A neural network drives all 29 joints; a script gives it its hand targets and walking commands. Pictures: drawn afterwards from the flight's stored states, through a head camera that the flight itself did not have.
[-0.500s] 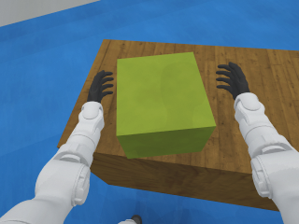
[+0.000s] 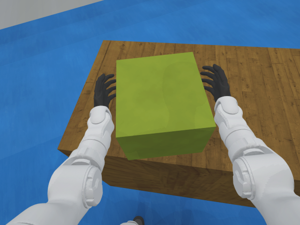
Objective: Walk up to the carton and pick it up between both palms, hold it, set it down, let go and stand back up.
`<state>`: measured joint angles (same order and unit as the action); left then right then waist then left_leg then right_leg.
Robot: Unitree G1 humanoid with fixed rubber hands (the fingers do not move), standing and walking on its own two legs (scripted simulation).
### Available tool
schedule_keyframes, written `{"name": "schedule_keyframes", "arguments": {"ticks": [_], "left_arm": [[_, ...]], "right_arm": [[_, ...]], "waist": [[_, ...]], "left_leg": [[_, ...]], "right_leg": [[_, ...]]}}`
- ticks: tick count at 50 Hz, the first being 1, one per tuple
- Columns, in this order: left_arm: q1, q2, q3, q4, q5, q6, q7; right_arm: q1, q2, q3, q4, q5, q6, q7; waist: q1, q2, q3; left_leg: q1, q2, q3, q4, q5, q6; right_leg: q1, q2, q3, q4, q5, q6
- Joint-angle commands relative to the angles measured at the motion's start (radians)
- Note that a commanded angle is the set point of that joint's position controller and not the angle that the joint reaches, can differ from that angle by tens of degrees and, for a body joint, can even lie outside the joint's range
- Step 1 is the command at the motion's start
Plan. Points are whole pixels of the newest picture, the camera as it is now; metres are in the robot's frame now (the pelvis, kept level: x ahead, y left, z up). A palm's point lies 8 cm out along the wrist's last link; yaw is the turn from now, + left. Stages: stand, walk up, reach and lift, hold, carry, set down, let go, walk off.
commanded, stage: reach and lift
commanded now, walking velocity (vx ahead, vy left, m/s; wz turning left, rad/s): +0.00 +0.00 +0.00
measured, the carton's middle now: (159, 107) +0.43 +0.04 +0.01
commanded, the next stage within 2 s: none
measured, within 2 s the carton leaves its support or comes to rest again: leaves its support in 1.22 s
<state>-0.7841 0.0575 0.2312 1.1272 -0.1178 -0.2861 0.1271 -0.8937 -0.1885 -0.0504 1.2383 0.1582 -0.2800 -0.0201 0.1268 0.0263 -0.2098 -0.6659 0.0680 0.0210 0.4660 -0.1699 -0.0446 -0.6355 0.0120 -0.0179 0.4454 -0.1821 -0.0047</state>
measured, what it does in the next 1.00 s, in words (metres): stands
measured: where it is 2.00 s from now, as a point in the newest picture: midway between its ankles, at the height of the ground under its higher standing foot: outside the picture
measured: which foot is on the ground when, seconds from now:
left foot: down 0.00-1.00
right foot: down 0.00-1.00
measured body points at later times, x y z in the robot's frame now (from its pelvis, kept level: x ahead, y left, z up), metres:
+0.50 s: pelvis +0.00 +0.00 +0.00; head +0.07 -0.02 +0.45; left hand +0.40 +0.20 +0.04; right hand +0.45 -0.11 +0.05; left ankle +0.01 +0.14 -0.73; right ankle +0.00 -0.12 -0.73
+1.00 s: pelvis +0.00 +0.00 +0.00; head +0.07 -0.02 +0.45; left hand +0.40 +0.20 +0.04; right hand +0.45 -0.12 +0.05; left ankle +0.01 +0.14 -0.73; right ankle +0.00 -0.12 -0.73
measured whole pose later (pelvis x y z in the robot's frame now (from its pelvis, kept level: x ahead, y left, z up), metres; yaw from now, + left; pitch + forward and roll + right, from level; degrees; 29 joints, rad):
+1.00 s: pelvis +0.00 +0.00 +0.00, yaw +0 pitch +18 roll +0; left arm -0.73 0.01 0.43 1.12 0.06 -0.34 0.12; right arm -0.86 -0.07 -0.34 1.24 -0.24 -0.31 -0.02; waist 0.09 0.02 -0.18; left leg -0.58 0.07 0.02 0.45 -0.17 -0.04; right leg -0.56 0.01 -0.02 0.45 -0.19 0.00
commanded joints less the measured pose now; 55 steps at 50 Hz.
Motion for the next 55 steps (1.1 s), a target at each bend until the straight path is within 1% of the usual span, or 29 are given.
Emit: {"name": "schedule_keyframes", "arguments": {"ticks": [1,3,4,6,8,10,11,13,15,16,18,22,23,26,28,30,31,32,34,36,37,43,45,48,49,50,53,54,55], "left_arm": [[-0.397,-0.113,-0.022,-0.200,0.187,-0.062,-0.018],[-0.371,-0.146,-0.001,-0.204,0.220,-0.062,-0.030],[-0.400,-0.162,0.004,-0.215,0.244,-0.059,-0.035],[-0.399,-0.256,0.018,-0.192,0.291,-0.059,-0.061],[-0.396,-0.425,-0.020,-0.178,0.332,-0.060,-0.101],[-0.412,-0.501,-0.035,-0.128,0.368,-0.066,-0.134],[-0.410,-0.538,-0.061,-0.120,0.371,-0.067,-0.143],[-0.405,-0.542,-0.057,-0.089,0.385,-0.070,-0.151],[-0.403,-0.537,-0.039,-0.070,0.397,-0.079,-0.157],[-0.399,-0.537,-0.036,-0.059,0.396,-0.086,-0.157],[-0.406,-0.523,-0.016,-0.022,0.403,-0.089,-0.163],[-0.441,-0.534,-0.037,-0.055,0.391,-0.097,-0.154],[-0.440,-0.527,-0.029,-0.039,0.393,-0.094,-0.157],[-0.468,-0.524,-0.035,-0.062,0.386,-0.088,-0.151],[-0.460,-0.538,-0.037,-0.064,0.389,-0.089,-0.143],[-0.464,-0.540,-0.036,-0.054,0.389,-0.081,-0.144],[-0.473,-0.532,-0.035,-0.062,0.386,-0.087,-0.146],[-0.472,-0.532,-0.043,-0.069,0.383,-0.090,-0.144],[-0.464,-0.530,-0.020,-0.049,0.387,-0.085,-0.146],[-0.472,-0.543,-0.037,-0.049,0.386,-0.084,-0.144],[-0.449,-0.546,-0.043,-0.055,0.390,-0.086,-0.141],[-0.466,-0.550,-0.057,-0.041,0.368,-0.095,-0.147],[-0.470,-0.560,-0.061,-0.044,0.373,-0.103,-0.145],[-0.492,-0.571,-0.069,-0.045,0.364,-0.112,-0.144],[-0.478,-0.571,-0.070,-0.047,0.364,-0.115,-0.145],[-0.495,-0.577,-0.090,-0.052,0.355,-0.123,-0.146],[-0.502,-0.597,-0.100,-0.049,0.354,-0.141,-0.142],[-0.522,-0.611,-0.130,-0.079,0.344,-0.150,-0.137],[-0.515,-0.598,-0.112,-0.049,0.352,-0.157,-0.137]], "right_arm": [[-0.473,0.030,-0.110,-0.175,-0.197,-0.052,0.004],[-0.455,0.088,-0.102,-0.182,-0.227,-0.056,0.011],[-0.445,0.099,-0.150,-0.158,-0.261,-0.058,0.012],[-0.452,0.235,-0.159,-0.170,-0.328,-0.060,0.033],[-0.451,0.417,-0.170,-0.179,-0.421,-0.081,0.073],[-0.426,0.550,-0.160,-0.157,-0.486,-0.089,0.095],[-0.408,0.591,-0.159,-0.141,-0.508,-0.093,0.100],[-0.383,0.613,-0.161,-0.119,-0.537,-0.095,0.108],[-0.387,0.636,-0.157,-0.132,-0.553,-0.099,0.109],[-0.394,0.652,-0.139,-0.146,-0.555,-0.103,0.108],[-0.404,0.658,-0.147,-0.131,-0.558,-0.098,0.109],[-0.402,0.673,-0.146,-0.126,-0.564,-0.094,0.117],[-0.399,0.669,-0.162,-0.110,-0.561,-0.089,0.116],[-0.414,0.665,-0.176,-0.118,-0.566,-0.084,0.117],[-0.409,0.669,-0.165,-0.125,-0.572,-0.085,0.117],[-0.412,0.661,-0.184,-0.124,-0.577,-0.083,0.118],[-0.409,0.674,-0.181,-0.118,-0.582,-0.081,0.113],[-0.388,0.683,-0.171,-0.118,-0.581,-0.081,0.110],[-0.395,0.690,-0.165,-0.113,-0.570,-0.075,0.115],[-0.415,0.683,-0.168,-0.115,-0.567,-0.081,0.114],[-0.388,0.696,-0.157,-0.109,-0.563,-0.082,0.112],[-0.402,0.722,-0.139,-0.126,-0.557,-0.094,0.099],[-0.410,0.724,-0.130,-0.125,-0.554,-0.101,0.098],[-0.414,0.719,-0.130,-0.104,-0.559,-0.110,0.097],[-0.419,0.736,-0.112,-0.125,-0.560,-0.115,0.093],[-0.413,0.743,-0.107,-0.120,-0.550,-0.124,0.089],[-0.426,0.745,-0.082,-0.122,-0.548,-0.155,0.086],[-0.439,0.745,-0.082,-0.129,-0.547,-0.170,0.086],[-0.457,0.741,-0.086,-0.143,-0.551,-0.181,0.084]], "waist": [[-0.043,-0.055,-0.697],[-0.022,-0.066,-0.673],[-0.047,-0.034,-0.681],[-0.031,-0.059,-0.658],[-0.045,-0.062,-0.624],[-0.047,-0.071,-0.586],[-0.064,-0.056,-0.572],[-0.067,-0.046,-0.539],[-0.054,-0.047,-0.519],[-0.040,-0.061,-0.517],[-0.044,-0.074,-0.473],[-0.031,-0.049,-0.474],[-0.041,-0.069,-0.451],[-0.047,-0.053,-0.470],[-0.036,-0.049,-0.475],[-0.049,-0.039,-0.455],[-0.056,-0.058,-0.466],[-0.058,-0.047,-0.475],[-0.037,-0.069,-0.457],[-0.048,-0.048,-0.466],[-0.042,-0.047,-0.482],[-0.061,-0.070,-0.503],[-0.053,-0.059,-0.515],[-0.060,-0.062,-0.506],[-0.048,-0.083,-0.521],[-0.062,-0.059,-0.534],[-0.056,-0.069,-0.570],[-0.064,-0.047,-0.599],[-0.061,-0.050,-0.602]], "left_leg": [[0.424,-0.053,0.060,0.059,0.504,-0.050],[0.429,-0.057,0.070,0.056,0.536,-0.046],[0.453,-0.058,0.069,0.042,0.520,-0.051],[0.429,-0.066,0.083,0.027,0.495,-0.039],[0.462,-0.066,0.082,0.016,0.524,-0.045],[0.432,-0.075,0.090,0.010,0.508,-0.043],[0.438,-0.075,0.085,0.005,0.520,-0.049],[0.421,-0.072,0.084,-0.007,0.488,-0.050],[0.382,-0.079,0.091,-0.014,0.440,-0.039],[0.353,-0.080,0.093,-0.019,0.426,-0.037],[0.317,-0.080,0.095,-0.039,0.367,-0.024],[0.333,-0.076,0.103,-0.054,0.323,-0.027],[0.320,-0.076,0.102,-0.059,0.300,-0.023],[0.336,-0.074,0.103,-0.066,0.269,-0.025],[0.345,-0.073,0.102,-0.064,0.275,-0.027],[0.348,-0.074,0.099,-0.068,0.264,-0.028],[0.344,-0.073,0.098,-0.063,0.258,-0.026],[0.337,-0.075,0.098,-0.062,0.268,-0.024],[0.333,-0.075,0.102,-0.069,0.255,-0.018],[0.334,-0.077,0.101,-0.062,0.264,-0.026],[0.338,-0.075,0.100,-0.061,0.292,-0.026],[0.288,-0.084,0.098,-0.056,0.267,-0.019],[0.277,-0.085,0.100,-0.056,0.294,-0.022],[0.284,-0.081,0.096,-0.056,0.295,-0.027],[0.273,-0.081,0.100,-0.053,0.293,-0.020],[0.266,-0.085,0.097,-0.049,0.299,-0.025],[0.268,-0.083,0.094,-0.046,0.336,-0.026],[0.282,-0.080,0.091,-0.047,0.360,-0.032],[0.275,-0.079,0.091,-0.042,0.355,-0.029]], "right_leg": [[0.347,0.060,-0.030,-0.032,0.362,0.007],[0.400,0.057,-0.028,-0.029,0.416,0.010],[0.384,0.056,-0.034,-0.041,0.386,0.009],[0.426,0.045,-0.027,-0.047,0.405,0.010],[0.440,0.045,-0.051,-0.052,0.423,0.008],[0.510,0.031,-0.048,-0.048,0.488,0.016],[0.509,0.034,-0.058,-0.048,0.496,0.013],[0.525,0.031,-0.054,-0.048,0.491,0.013],[0.555,0.024,-0.044,-0.040,0.514,0.020],[0.584,0.021,-0.040,-0.032,0.536,0.024],[0.601,0.013,-0.035,-0.035,0.520,0.027],[0.566,0.018,-0.042,-0.042,0.424,0.021],[0.567,0.017,-0.040,-0.047,0.401,0.022],[0.543,0.020,-0.046,-0.057,0.346,0.014],[0.532,0.022,-0.046,-0.054,0.343,0.014],[0.523,0.024,-0.055,-0.060,0.315,0.009],[0.525,0.021,-0.050,-0.058,0.327,0.015],[0.536,0.019,-0.046,-0.053,0.351,0.011],[0.544,0.023,-0.039,-0.053,0.334,0.017],[0.542,0.023,-0.047,-0.044,0.354,0.015],[0.550,0.024,-0.046,-0.044,0.382,0.015],[0.597,0.015,-0.038,-0.024,0.455,0.028],[0.620,0.018,-0.039,-0.007,0.493,0.032],[0.600,0.020,-0.043,-0.008,0.486,0.031],[0.616,0.017,-0.037,-0.007,0.512,0.032],[0.627,0.016,-0.037,0.003,0.532,0.030],[0.633,0.018,-0.040,0.004,0.569,0.031],[0.622,0.022,-0.046,0.005,0.576,0.029],[0.612,0.020,-0.046,0.005,0.574,0.029]]}}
